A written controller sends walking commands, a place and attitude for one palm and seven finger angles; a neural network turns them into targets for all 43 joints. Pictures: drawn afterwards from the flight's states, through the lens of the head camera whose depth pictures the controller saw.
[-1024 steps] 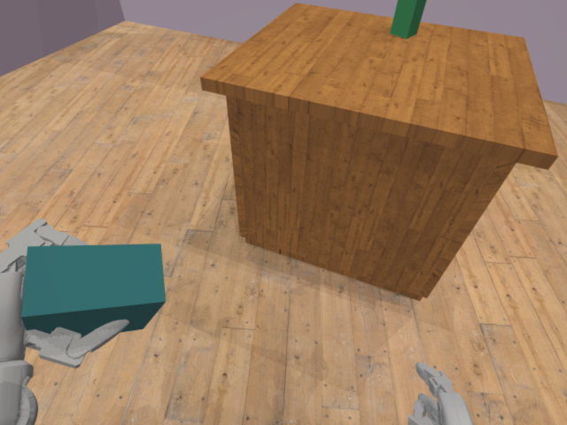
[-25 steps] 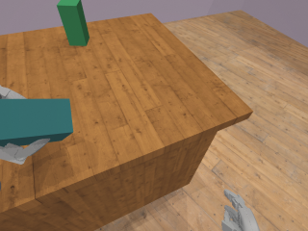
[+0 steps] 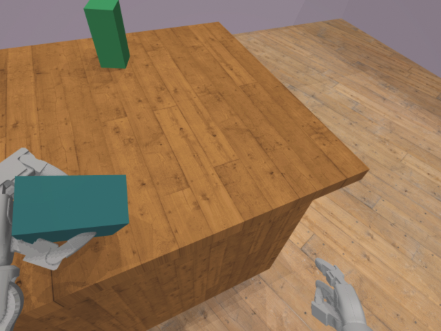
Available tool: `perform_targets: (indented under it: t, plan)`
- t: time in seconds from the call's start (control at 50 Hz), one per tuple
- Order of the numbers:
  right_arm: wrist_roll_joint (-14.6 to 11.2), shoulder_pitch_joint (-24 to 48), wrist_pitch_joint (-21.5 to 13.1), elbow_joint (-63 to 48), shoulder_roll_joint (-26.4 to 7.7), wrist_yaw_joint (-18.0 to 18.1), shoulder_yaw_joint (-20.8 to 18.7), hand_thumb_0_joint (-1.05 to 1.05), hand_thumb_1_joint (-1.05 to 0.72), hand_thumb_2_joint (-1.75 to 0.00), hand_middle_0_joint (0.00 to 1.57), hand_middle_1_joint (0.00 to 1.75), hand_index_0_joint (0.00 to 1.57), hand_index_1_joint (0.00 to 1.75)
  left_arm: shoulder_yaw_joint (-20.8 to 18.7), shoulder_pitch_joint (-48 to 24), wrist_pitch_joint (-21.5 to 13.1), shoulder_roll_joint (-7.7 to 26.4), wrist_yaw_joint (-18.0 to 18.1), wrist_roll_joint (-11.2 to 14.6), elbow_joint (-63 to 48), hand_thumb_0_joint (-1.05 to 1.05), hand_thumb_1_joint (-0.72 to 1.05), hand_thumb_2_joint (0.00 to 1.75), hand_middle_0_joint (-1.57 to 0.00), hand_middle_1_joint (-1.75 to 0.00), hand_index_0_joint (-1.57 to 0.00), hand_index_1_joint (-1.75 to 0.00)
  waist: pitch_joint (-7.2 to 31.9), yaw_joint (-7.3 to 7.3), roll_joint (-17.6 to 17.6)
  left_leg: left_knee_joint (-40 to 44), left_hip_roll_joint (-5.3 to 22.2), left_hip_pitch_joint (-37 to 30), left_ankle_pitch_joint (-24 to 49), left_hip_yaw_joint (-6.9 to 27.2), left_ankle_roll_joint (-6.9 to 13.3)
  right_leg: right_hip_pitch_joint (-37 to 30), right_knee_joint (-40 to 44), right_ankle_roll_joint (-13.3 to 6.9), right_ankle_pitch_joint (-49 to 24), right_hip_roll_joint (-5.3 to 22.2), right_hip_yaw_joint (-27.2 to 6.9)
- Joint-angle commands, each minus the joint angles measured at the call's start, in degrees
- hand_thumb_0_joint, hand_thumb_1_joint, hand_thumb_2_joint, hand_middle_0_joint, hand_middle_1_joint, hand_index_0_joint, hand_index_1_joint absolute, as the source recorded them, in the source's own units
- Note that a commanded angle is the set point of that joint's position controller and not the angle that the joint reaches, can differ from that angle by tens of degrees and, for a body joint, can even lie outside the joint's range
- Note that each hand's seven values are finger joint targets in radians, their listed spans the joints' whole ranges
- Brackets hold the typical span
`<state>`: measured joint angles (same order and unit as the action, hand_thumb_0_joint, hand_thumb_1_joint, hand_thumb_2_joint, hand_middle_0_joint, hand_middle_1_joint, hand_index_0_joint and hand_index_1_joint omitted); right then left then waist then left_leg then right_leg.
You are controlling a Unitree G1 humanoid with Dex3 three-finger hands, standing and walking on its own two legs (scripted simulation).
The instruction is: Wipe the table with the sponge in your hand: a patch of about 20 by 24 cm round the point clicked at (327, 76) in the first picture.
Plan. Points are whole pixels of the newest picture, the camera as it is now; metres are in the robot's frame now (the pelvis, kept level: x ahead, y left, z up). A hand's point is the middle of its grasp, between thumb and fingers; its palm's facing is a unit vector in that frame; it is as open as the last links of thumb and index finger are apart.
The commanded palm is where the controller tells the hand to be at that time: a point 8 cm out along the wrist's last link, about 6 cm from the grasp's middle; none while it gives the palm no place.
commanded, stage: come to a stop and stand still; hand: left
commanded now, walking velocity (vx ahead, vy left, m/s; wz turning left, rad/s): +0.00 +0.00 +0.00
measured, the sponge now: (88, 210) +0.24 +0.21 +0.14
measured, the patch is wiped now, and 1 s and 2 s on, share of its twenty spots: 0.00 0.00 0.00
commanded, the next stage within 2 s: look again from close up in 0.38 s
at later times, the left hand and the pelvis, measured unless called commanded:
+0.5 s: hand (46, 227) +0.20 +0.25 +0.16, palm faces +0.38 -0.86 -0.35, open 10.0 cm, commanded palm +0.14 +0.28 +0.18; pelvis -0.02 +0.00 +0.00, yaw +0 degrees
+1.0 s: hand (20, 186) +0.23 +0.27 +0.20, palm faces +0.43 -0.78 -0.45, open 10.0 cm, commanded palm +0.15 +0.28 +0.19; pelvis -0.02 -0.01 -0.01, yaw +1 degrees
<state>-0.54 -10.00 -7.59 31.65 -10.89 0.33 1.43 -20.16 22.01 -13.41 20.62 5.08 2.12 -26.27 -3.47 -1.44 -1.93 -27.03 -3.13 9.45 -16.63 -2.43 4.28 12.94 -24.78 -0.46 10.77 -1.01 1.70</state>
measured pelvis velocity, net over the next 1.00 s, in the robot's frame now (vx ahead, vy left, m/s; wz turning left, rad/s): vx -0.02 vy -0.01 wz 0.02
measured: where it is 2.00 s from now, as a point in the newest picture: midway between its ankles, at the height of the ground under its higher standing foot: outside the picture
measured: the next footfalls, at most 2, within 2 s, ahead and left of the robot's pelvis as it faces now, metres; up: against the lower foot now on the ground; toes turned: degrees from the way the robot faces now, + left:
none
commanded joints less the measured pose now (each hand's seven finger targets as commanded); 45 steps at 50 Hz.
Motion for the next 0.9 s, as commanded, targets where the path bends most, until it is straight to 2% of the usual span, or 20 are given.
perform_targets:
  t: [0.0, 0.02, 0.1, 0.12, 0.2, 0.22, 0.3, 0.32, 0.38, 0.5, 0.6, 0.62, 0.68, 0.72, 0.78, 0.8, 0.82, 0.84, 0.86, 0.88]
  plan:
    - [-0.48, 4.27, -2.45, -8.88, -7.93, 1.0, -3.32, 0.0, -0.9, -0.9, 0.2, 0.3, 0.2, 0.3, -8.16, -2.98, -3.14, 10.7, 1.45, 0.58, -14.22, 0.0, 0.1, 1.3, -1.2, -1.6, -1.2, -1.6, 11.09, 0.04, 6.8, 5.07, 7.0, 1.66, 22.35, 5.34, -6.28, -8.92, -0.72, -1.44, -14.61, 2.73, -2.97]
    - [-0.16, 3.37, -2.15, -8.84, -7.61, 1.08, -3.12, 0.0, -0.9, -0.9, 0.2, 0.3, 0.2, 0.3, -6.68, -1.71, -3.14, 8.88, 1.29, 0.86, -12.59, 0.0, 0.1, 1.3, -1.2, -1.6, -1.2, -1.6, 11.1, 0.08, 6.28, 5.06, 7.34, 2.38, 22.72, 5.97, -6.2, -9.46, -0.48, -1.36, -13.95, 3.01, -2.08]
    - [-0.45, 4.33, -2.63, -8.93, -7.94, 1.18, -3.22, 0.0, -0.9, -0.9, 0.2, 0.3, 0.2, 0.3, -7.4, -2.66, -3.04, 10.17, 1.54, 0.71, -14.34, 0.0, 0.1, 1.3, -1.2, -1.6, -1.2, -1.6, 10.55, -0.02, 7.08, 5.5, 6.79, 2.79, 18.45, 5.46, -5.82, -9.5, 0.09, -1.33, -13.58, 2.96, -3.18]
    - [-0.24, 3.37, -2.4, -8.58, -7.84, 1.19, -3.13, 0.0, -0.9, -0.9, 0.2, 0.3, 0.2, 0.3, -5.25, -2.46, -3.09, 8.04, 1.38, 0.83, -13.05, 0.0, 0.1, 1.3, -1.2, -1.6, -1.2, -1.6, 9.51, 0.14, 7.29, 6.22, 6.98, 3.82, 17.41, 5.95, -5.86, -9.31, 0.17, -1.32, -11.96, 2.91, -2.47]
    - [-0.42, 4.15, -2.85, -8.4, -8.03, 1.36, -3.26, 0.0, -0.9, -0.9, 0.2, 0.3, 0.2, 0.3, -6.65, -4.03, -2.89, 9.79, 1.78, 0.29, -13.43, 0.0, 0.1, 1.3, -1.2, -1.6, -1.2, -1.6, 8.9, -0.16, 6.22, 7.58, 7.08, 4.79, 11.37, 5.79, -5.18, -9.53, 0.55, -0.95, -9.9, 2.61, -3.19]
    - [-0.18, 3.21, -2.61, -8.1, -8.01, 1.35, -3.2, 0.0, -0.9, -0.9, 0.2, 0.3, 0.2, 0.3, -4.76, -3.69, -2.91, 7.69, 1.57, 0.45, -11.77, 0.0, 0.1, 1.3, -1.2, -1.6, -1.2, -1.6, 8.52, -0.04, 5.16, 7.96, 7.09, 5.48, 10.46, 6.48, -5.19, -9.55, 0.91, -0.99, -8.77, 2.67, -2.86]
    - [-0.35, 3.98, -2.99, -8.13, -8.08, 1.46, -3.36, 0.0, -0.9, -0.9, 0.2, 0.3, 0.2, 0.3, -6.1, -3.65, -2.85, 9.19, 1.78, 0.05, -11.97, 0.0, 0.1, 1.3, -1.2, -1.6, -1.2, -1.6, 8.16, -0.17, 4.79, 8.01, 6.64, 6.0, 7.65, 6.11, -4.6, -9.89, 1.88, -1.06, -8.76, 2.91, -3.95]
    - [-0.12, 3.23, -2.7, -7.99, -7.97, 1.44, -3.2, 0.0, -0.9, -0.9, 0.2, 0.3, 0.2, 0.3, -4.65, -3.09, -2.87, 7.54, 1.57, 0.35, -10.53, 0.0, 0.1, 1.3, -1.2, -1.6, -1.2, -1.6, 7.92, -0.1, 4.09, 8.27, 6.6, 6.7, 6.88, 6.29, -4.45, -9.98, 2.31, -0.99, -7.59, 3.12, -3.53]
    - [-0.24, 3.2, -3.08, -8.2, -8.32, 1.33, -3.63, 0.0, -0.9, -0.9, 0.2, 0.3, 0.2, 0.3, -5.15, -4.17, -3.17, 8.78, 1.54, 0.03, -12.25, 0.0, 0.1, 1.3, -1.2, -1.6, -1.2, -1.6, 7.3, -0.18, 5.48, 8.81, 6.83, 8.14, 4.67, 6.69, -3.94, -11.0, 2.08, -1.01, -7.15, 3.13, -4.22]
    - [-0.39, 3.86, -3.51, -8.05, -8.2, 1.42, -3.59, 0.0, -0.9, -0.9, 0.2, 0.3, 0.2, 0.3, -6.8, -2.98, -3.36, 10.15, 1.8, 0.0, -14.14, 0.0, 0.1, 1.3, -1.2, -1.6, -1.2, -1.6, 8.75, -0.23, 6.04, 8.14, 6.34, 6.22, 8.19, 6.54, -4.59, -10.74, 1.59, -1.16, -9.41, 2.8, -3.94]
    - [-0.35, 3.42, -3.34, -7.71, -8.25, 1.53, -3.66, 0.0, -0.9, -0.9, 0.2, 0.3, 0.2, 0.3, -6.8, -1.49, -3.16, 9.54, 1.87, 0.18, -12.09, 0.0, 0.1, 1.3, -1.2, -1.6, -1.2, -1.6, 8.11, -0.17, 4.79, 8.07, 6.43, 6.49, 7.28, 6.55, -4.43, -10.33, 2.46, -1.18, -8.9, 3.09, -4.3]
    - [-0.17, 2.94, -3.0, -7.57, -8.16, 1.5, -3.47, 0.0, -0.9, -0.9, 0.2, 0.3, 0.2, 0.3, -5.11, -1.29, -3.11, 7.89, 1.65, 0.46, -10.96, 0.0, 0.1, 1.3, -1.2, -1.6, -1.2, -1.6, 8.09, -0.08, 4.57, 8.3, 6.48, 6.65, 6.36, 6.54, -4.17, -10.13, 2.9, -1.04, -7.55, 3.29, -3.98]
    - [-0.28, 2.92, -3.26, -7.63, -8.48, 1.57, -3.92, 0.0, -0.9, -0.9, 0.2, 0.3, 0.2, 0.3, -5.66, -2.89, -3.22, 9.05, 1.69, 0.11, -12.0, 0.0, 0.1, 1.3, -1.2, -1.6, -1.2, -1.6, 7.49, -0.16, 4.95, 8.75, 6.91, 7.56, 4.17, 6.9, -3.69, -10.58, 2.73, -0.99, -6.93, 3.34, -4.74]
    - [-0.2, 2.87, -3.08, -7.32, -8.38, 1.63, -3.64, 0.0, -0.9, -0.9, 0.2, 0.3, 0.2, 0.3, -4.57, -2.8, -2.99, 7.71, 1.66, 0.2, -11.53, 0.0, 0.1, 1.3, -1.2, -1.6, -1.2, -1.6, 7.64, 0.01, 4.98, 8.73, 6.55, 6.64, 6.65, 6.82, -4.21, -10.07, 2.55, -1.09, -7.92, 2.98, -3.95]
    - [-0.4, 3.03, -3.34, -7.79, -8.42, 1.53, -4.06, 0.0, -0.9, -0.9, 0.2, 0.3, 0.2, 0.3, -5.37, -3.3, -3.2, 9.13, 1.74, 0.09, -13.69, 0.0, 0.1, 1.3, -1.2, -1.6, -1.2, -1.6, 8.84, -0.21, 5.38, 7.89, 6.9, 6.1, 9.13, 6.88, -4.35, -11.52, 1.57, -1.16, -10.35, 3.42, -4.18]
    - [-4.46, -9.55, -1.24, -15.52, -12.53, 5.83, 7.45, 0.0, -0.9, -0.9, 0.2, 0.3, 0.2, 0.3, -19.51, -55.79, -10.7, 55.82, 2.93, -1.32, -34.0, 0.0, 0.1, 1.3, -1.2, -1.6, -1.2, -1.6, 8.45, 4.92, 23.85, 3.15, 8.75, 18.0, 10.99, 12.47, -1.86, -12.68, -9.49, 2.89, 4.03, -1.76, -4.35]
    - [3.12, 2.9, -2.41, -4.49, -7.31, 4.22, -2.84, 0.0, -0.9, -0.9, 0.2, 0.3, 0.2, 0.3, -18.7, -33.43, 1.32, 27.56, -0.05, -8.23, -0.61, 0.0, 0.1, 1.3, -1.2, -1.6, -1.2, -1.6, 19.29, -4.14, 15.64, 1.97, 6.86, -3.53, 25.0, 7.77, -8.06, -1.48, -10.62, -2.07, 2.0, -0.76, -0.13]
    - [2.35, 1.77, -2.57, -6.68, -10.05, 0.88, -2.87, 0.0, -0.9, -0.9, 0.2, 0.3, 0.2, 0.3, -6.62, -27.51, 6.21, 19.4, -1.72, -2.12, 1.37, 0.0, 0.1, 1.3, -1.2, -1.6, -1.2, -1.6, 17.4, -1.51, 14.43, 2.6, 5.8, -5.76, 34.13, 8.42, -10.4, 4.66, -7.72, -2.59, 0.75, -1.5, 2.13]
    - [1.58, 4.77, -2.67, -5.88, -10.6, 0.9, -2.93, 0.0, -0.9, -0.9, 0.2, 0.3, 0.2, 0.3, -4.68, -30.73, 9.28, 12.69, -4.0, 0.61, -4.29, 0.0, 0.1, 1.3, -1.2, -1.6, -1.2, -1.6, 18.56, -2.33, 16.14, 1.35, 5.52, -9.64, 33.69, 7.09, -10.19, 5.62, -6.96, -2.1, -2.41, -1.44, 0.76]
    - [1.03, 4.16, -2.57, -4.41, -12.77, 1.69, -3.76, 0.0, -0.9, -0.9, 0.2, 0.3, 0.2, 0.3, -8.89, -25.22, 13.33, 17.73, -5.31, 3.06, -0.9, 0.0, 0.1, 1.3, -1.2, -1.6, -1.2, -1.6, 16.44, -4.1, 14.9, 1.56, 5.25, -8.12, 34.0, 6.27, -9.38, 2.88, -5.96, -2.36, -5.03, -0.56, 0.8]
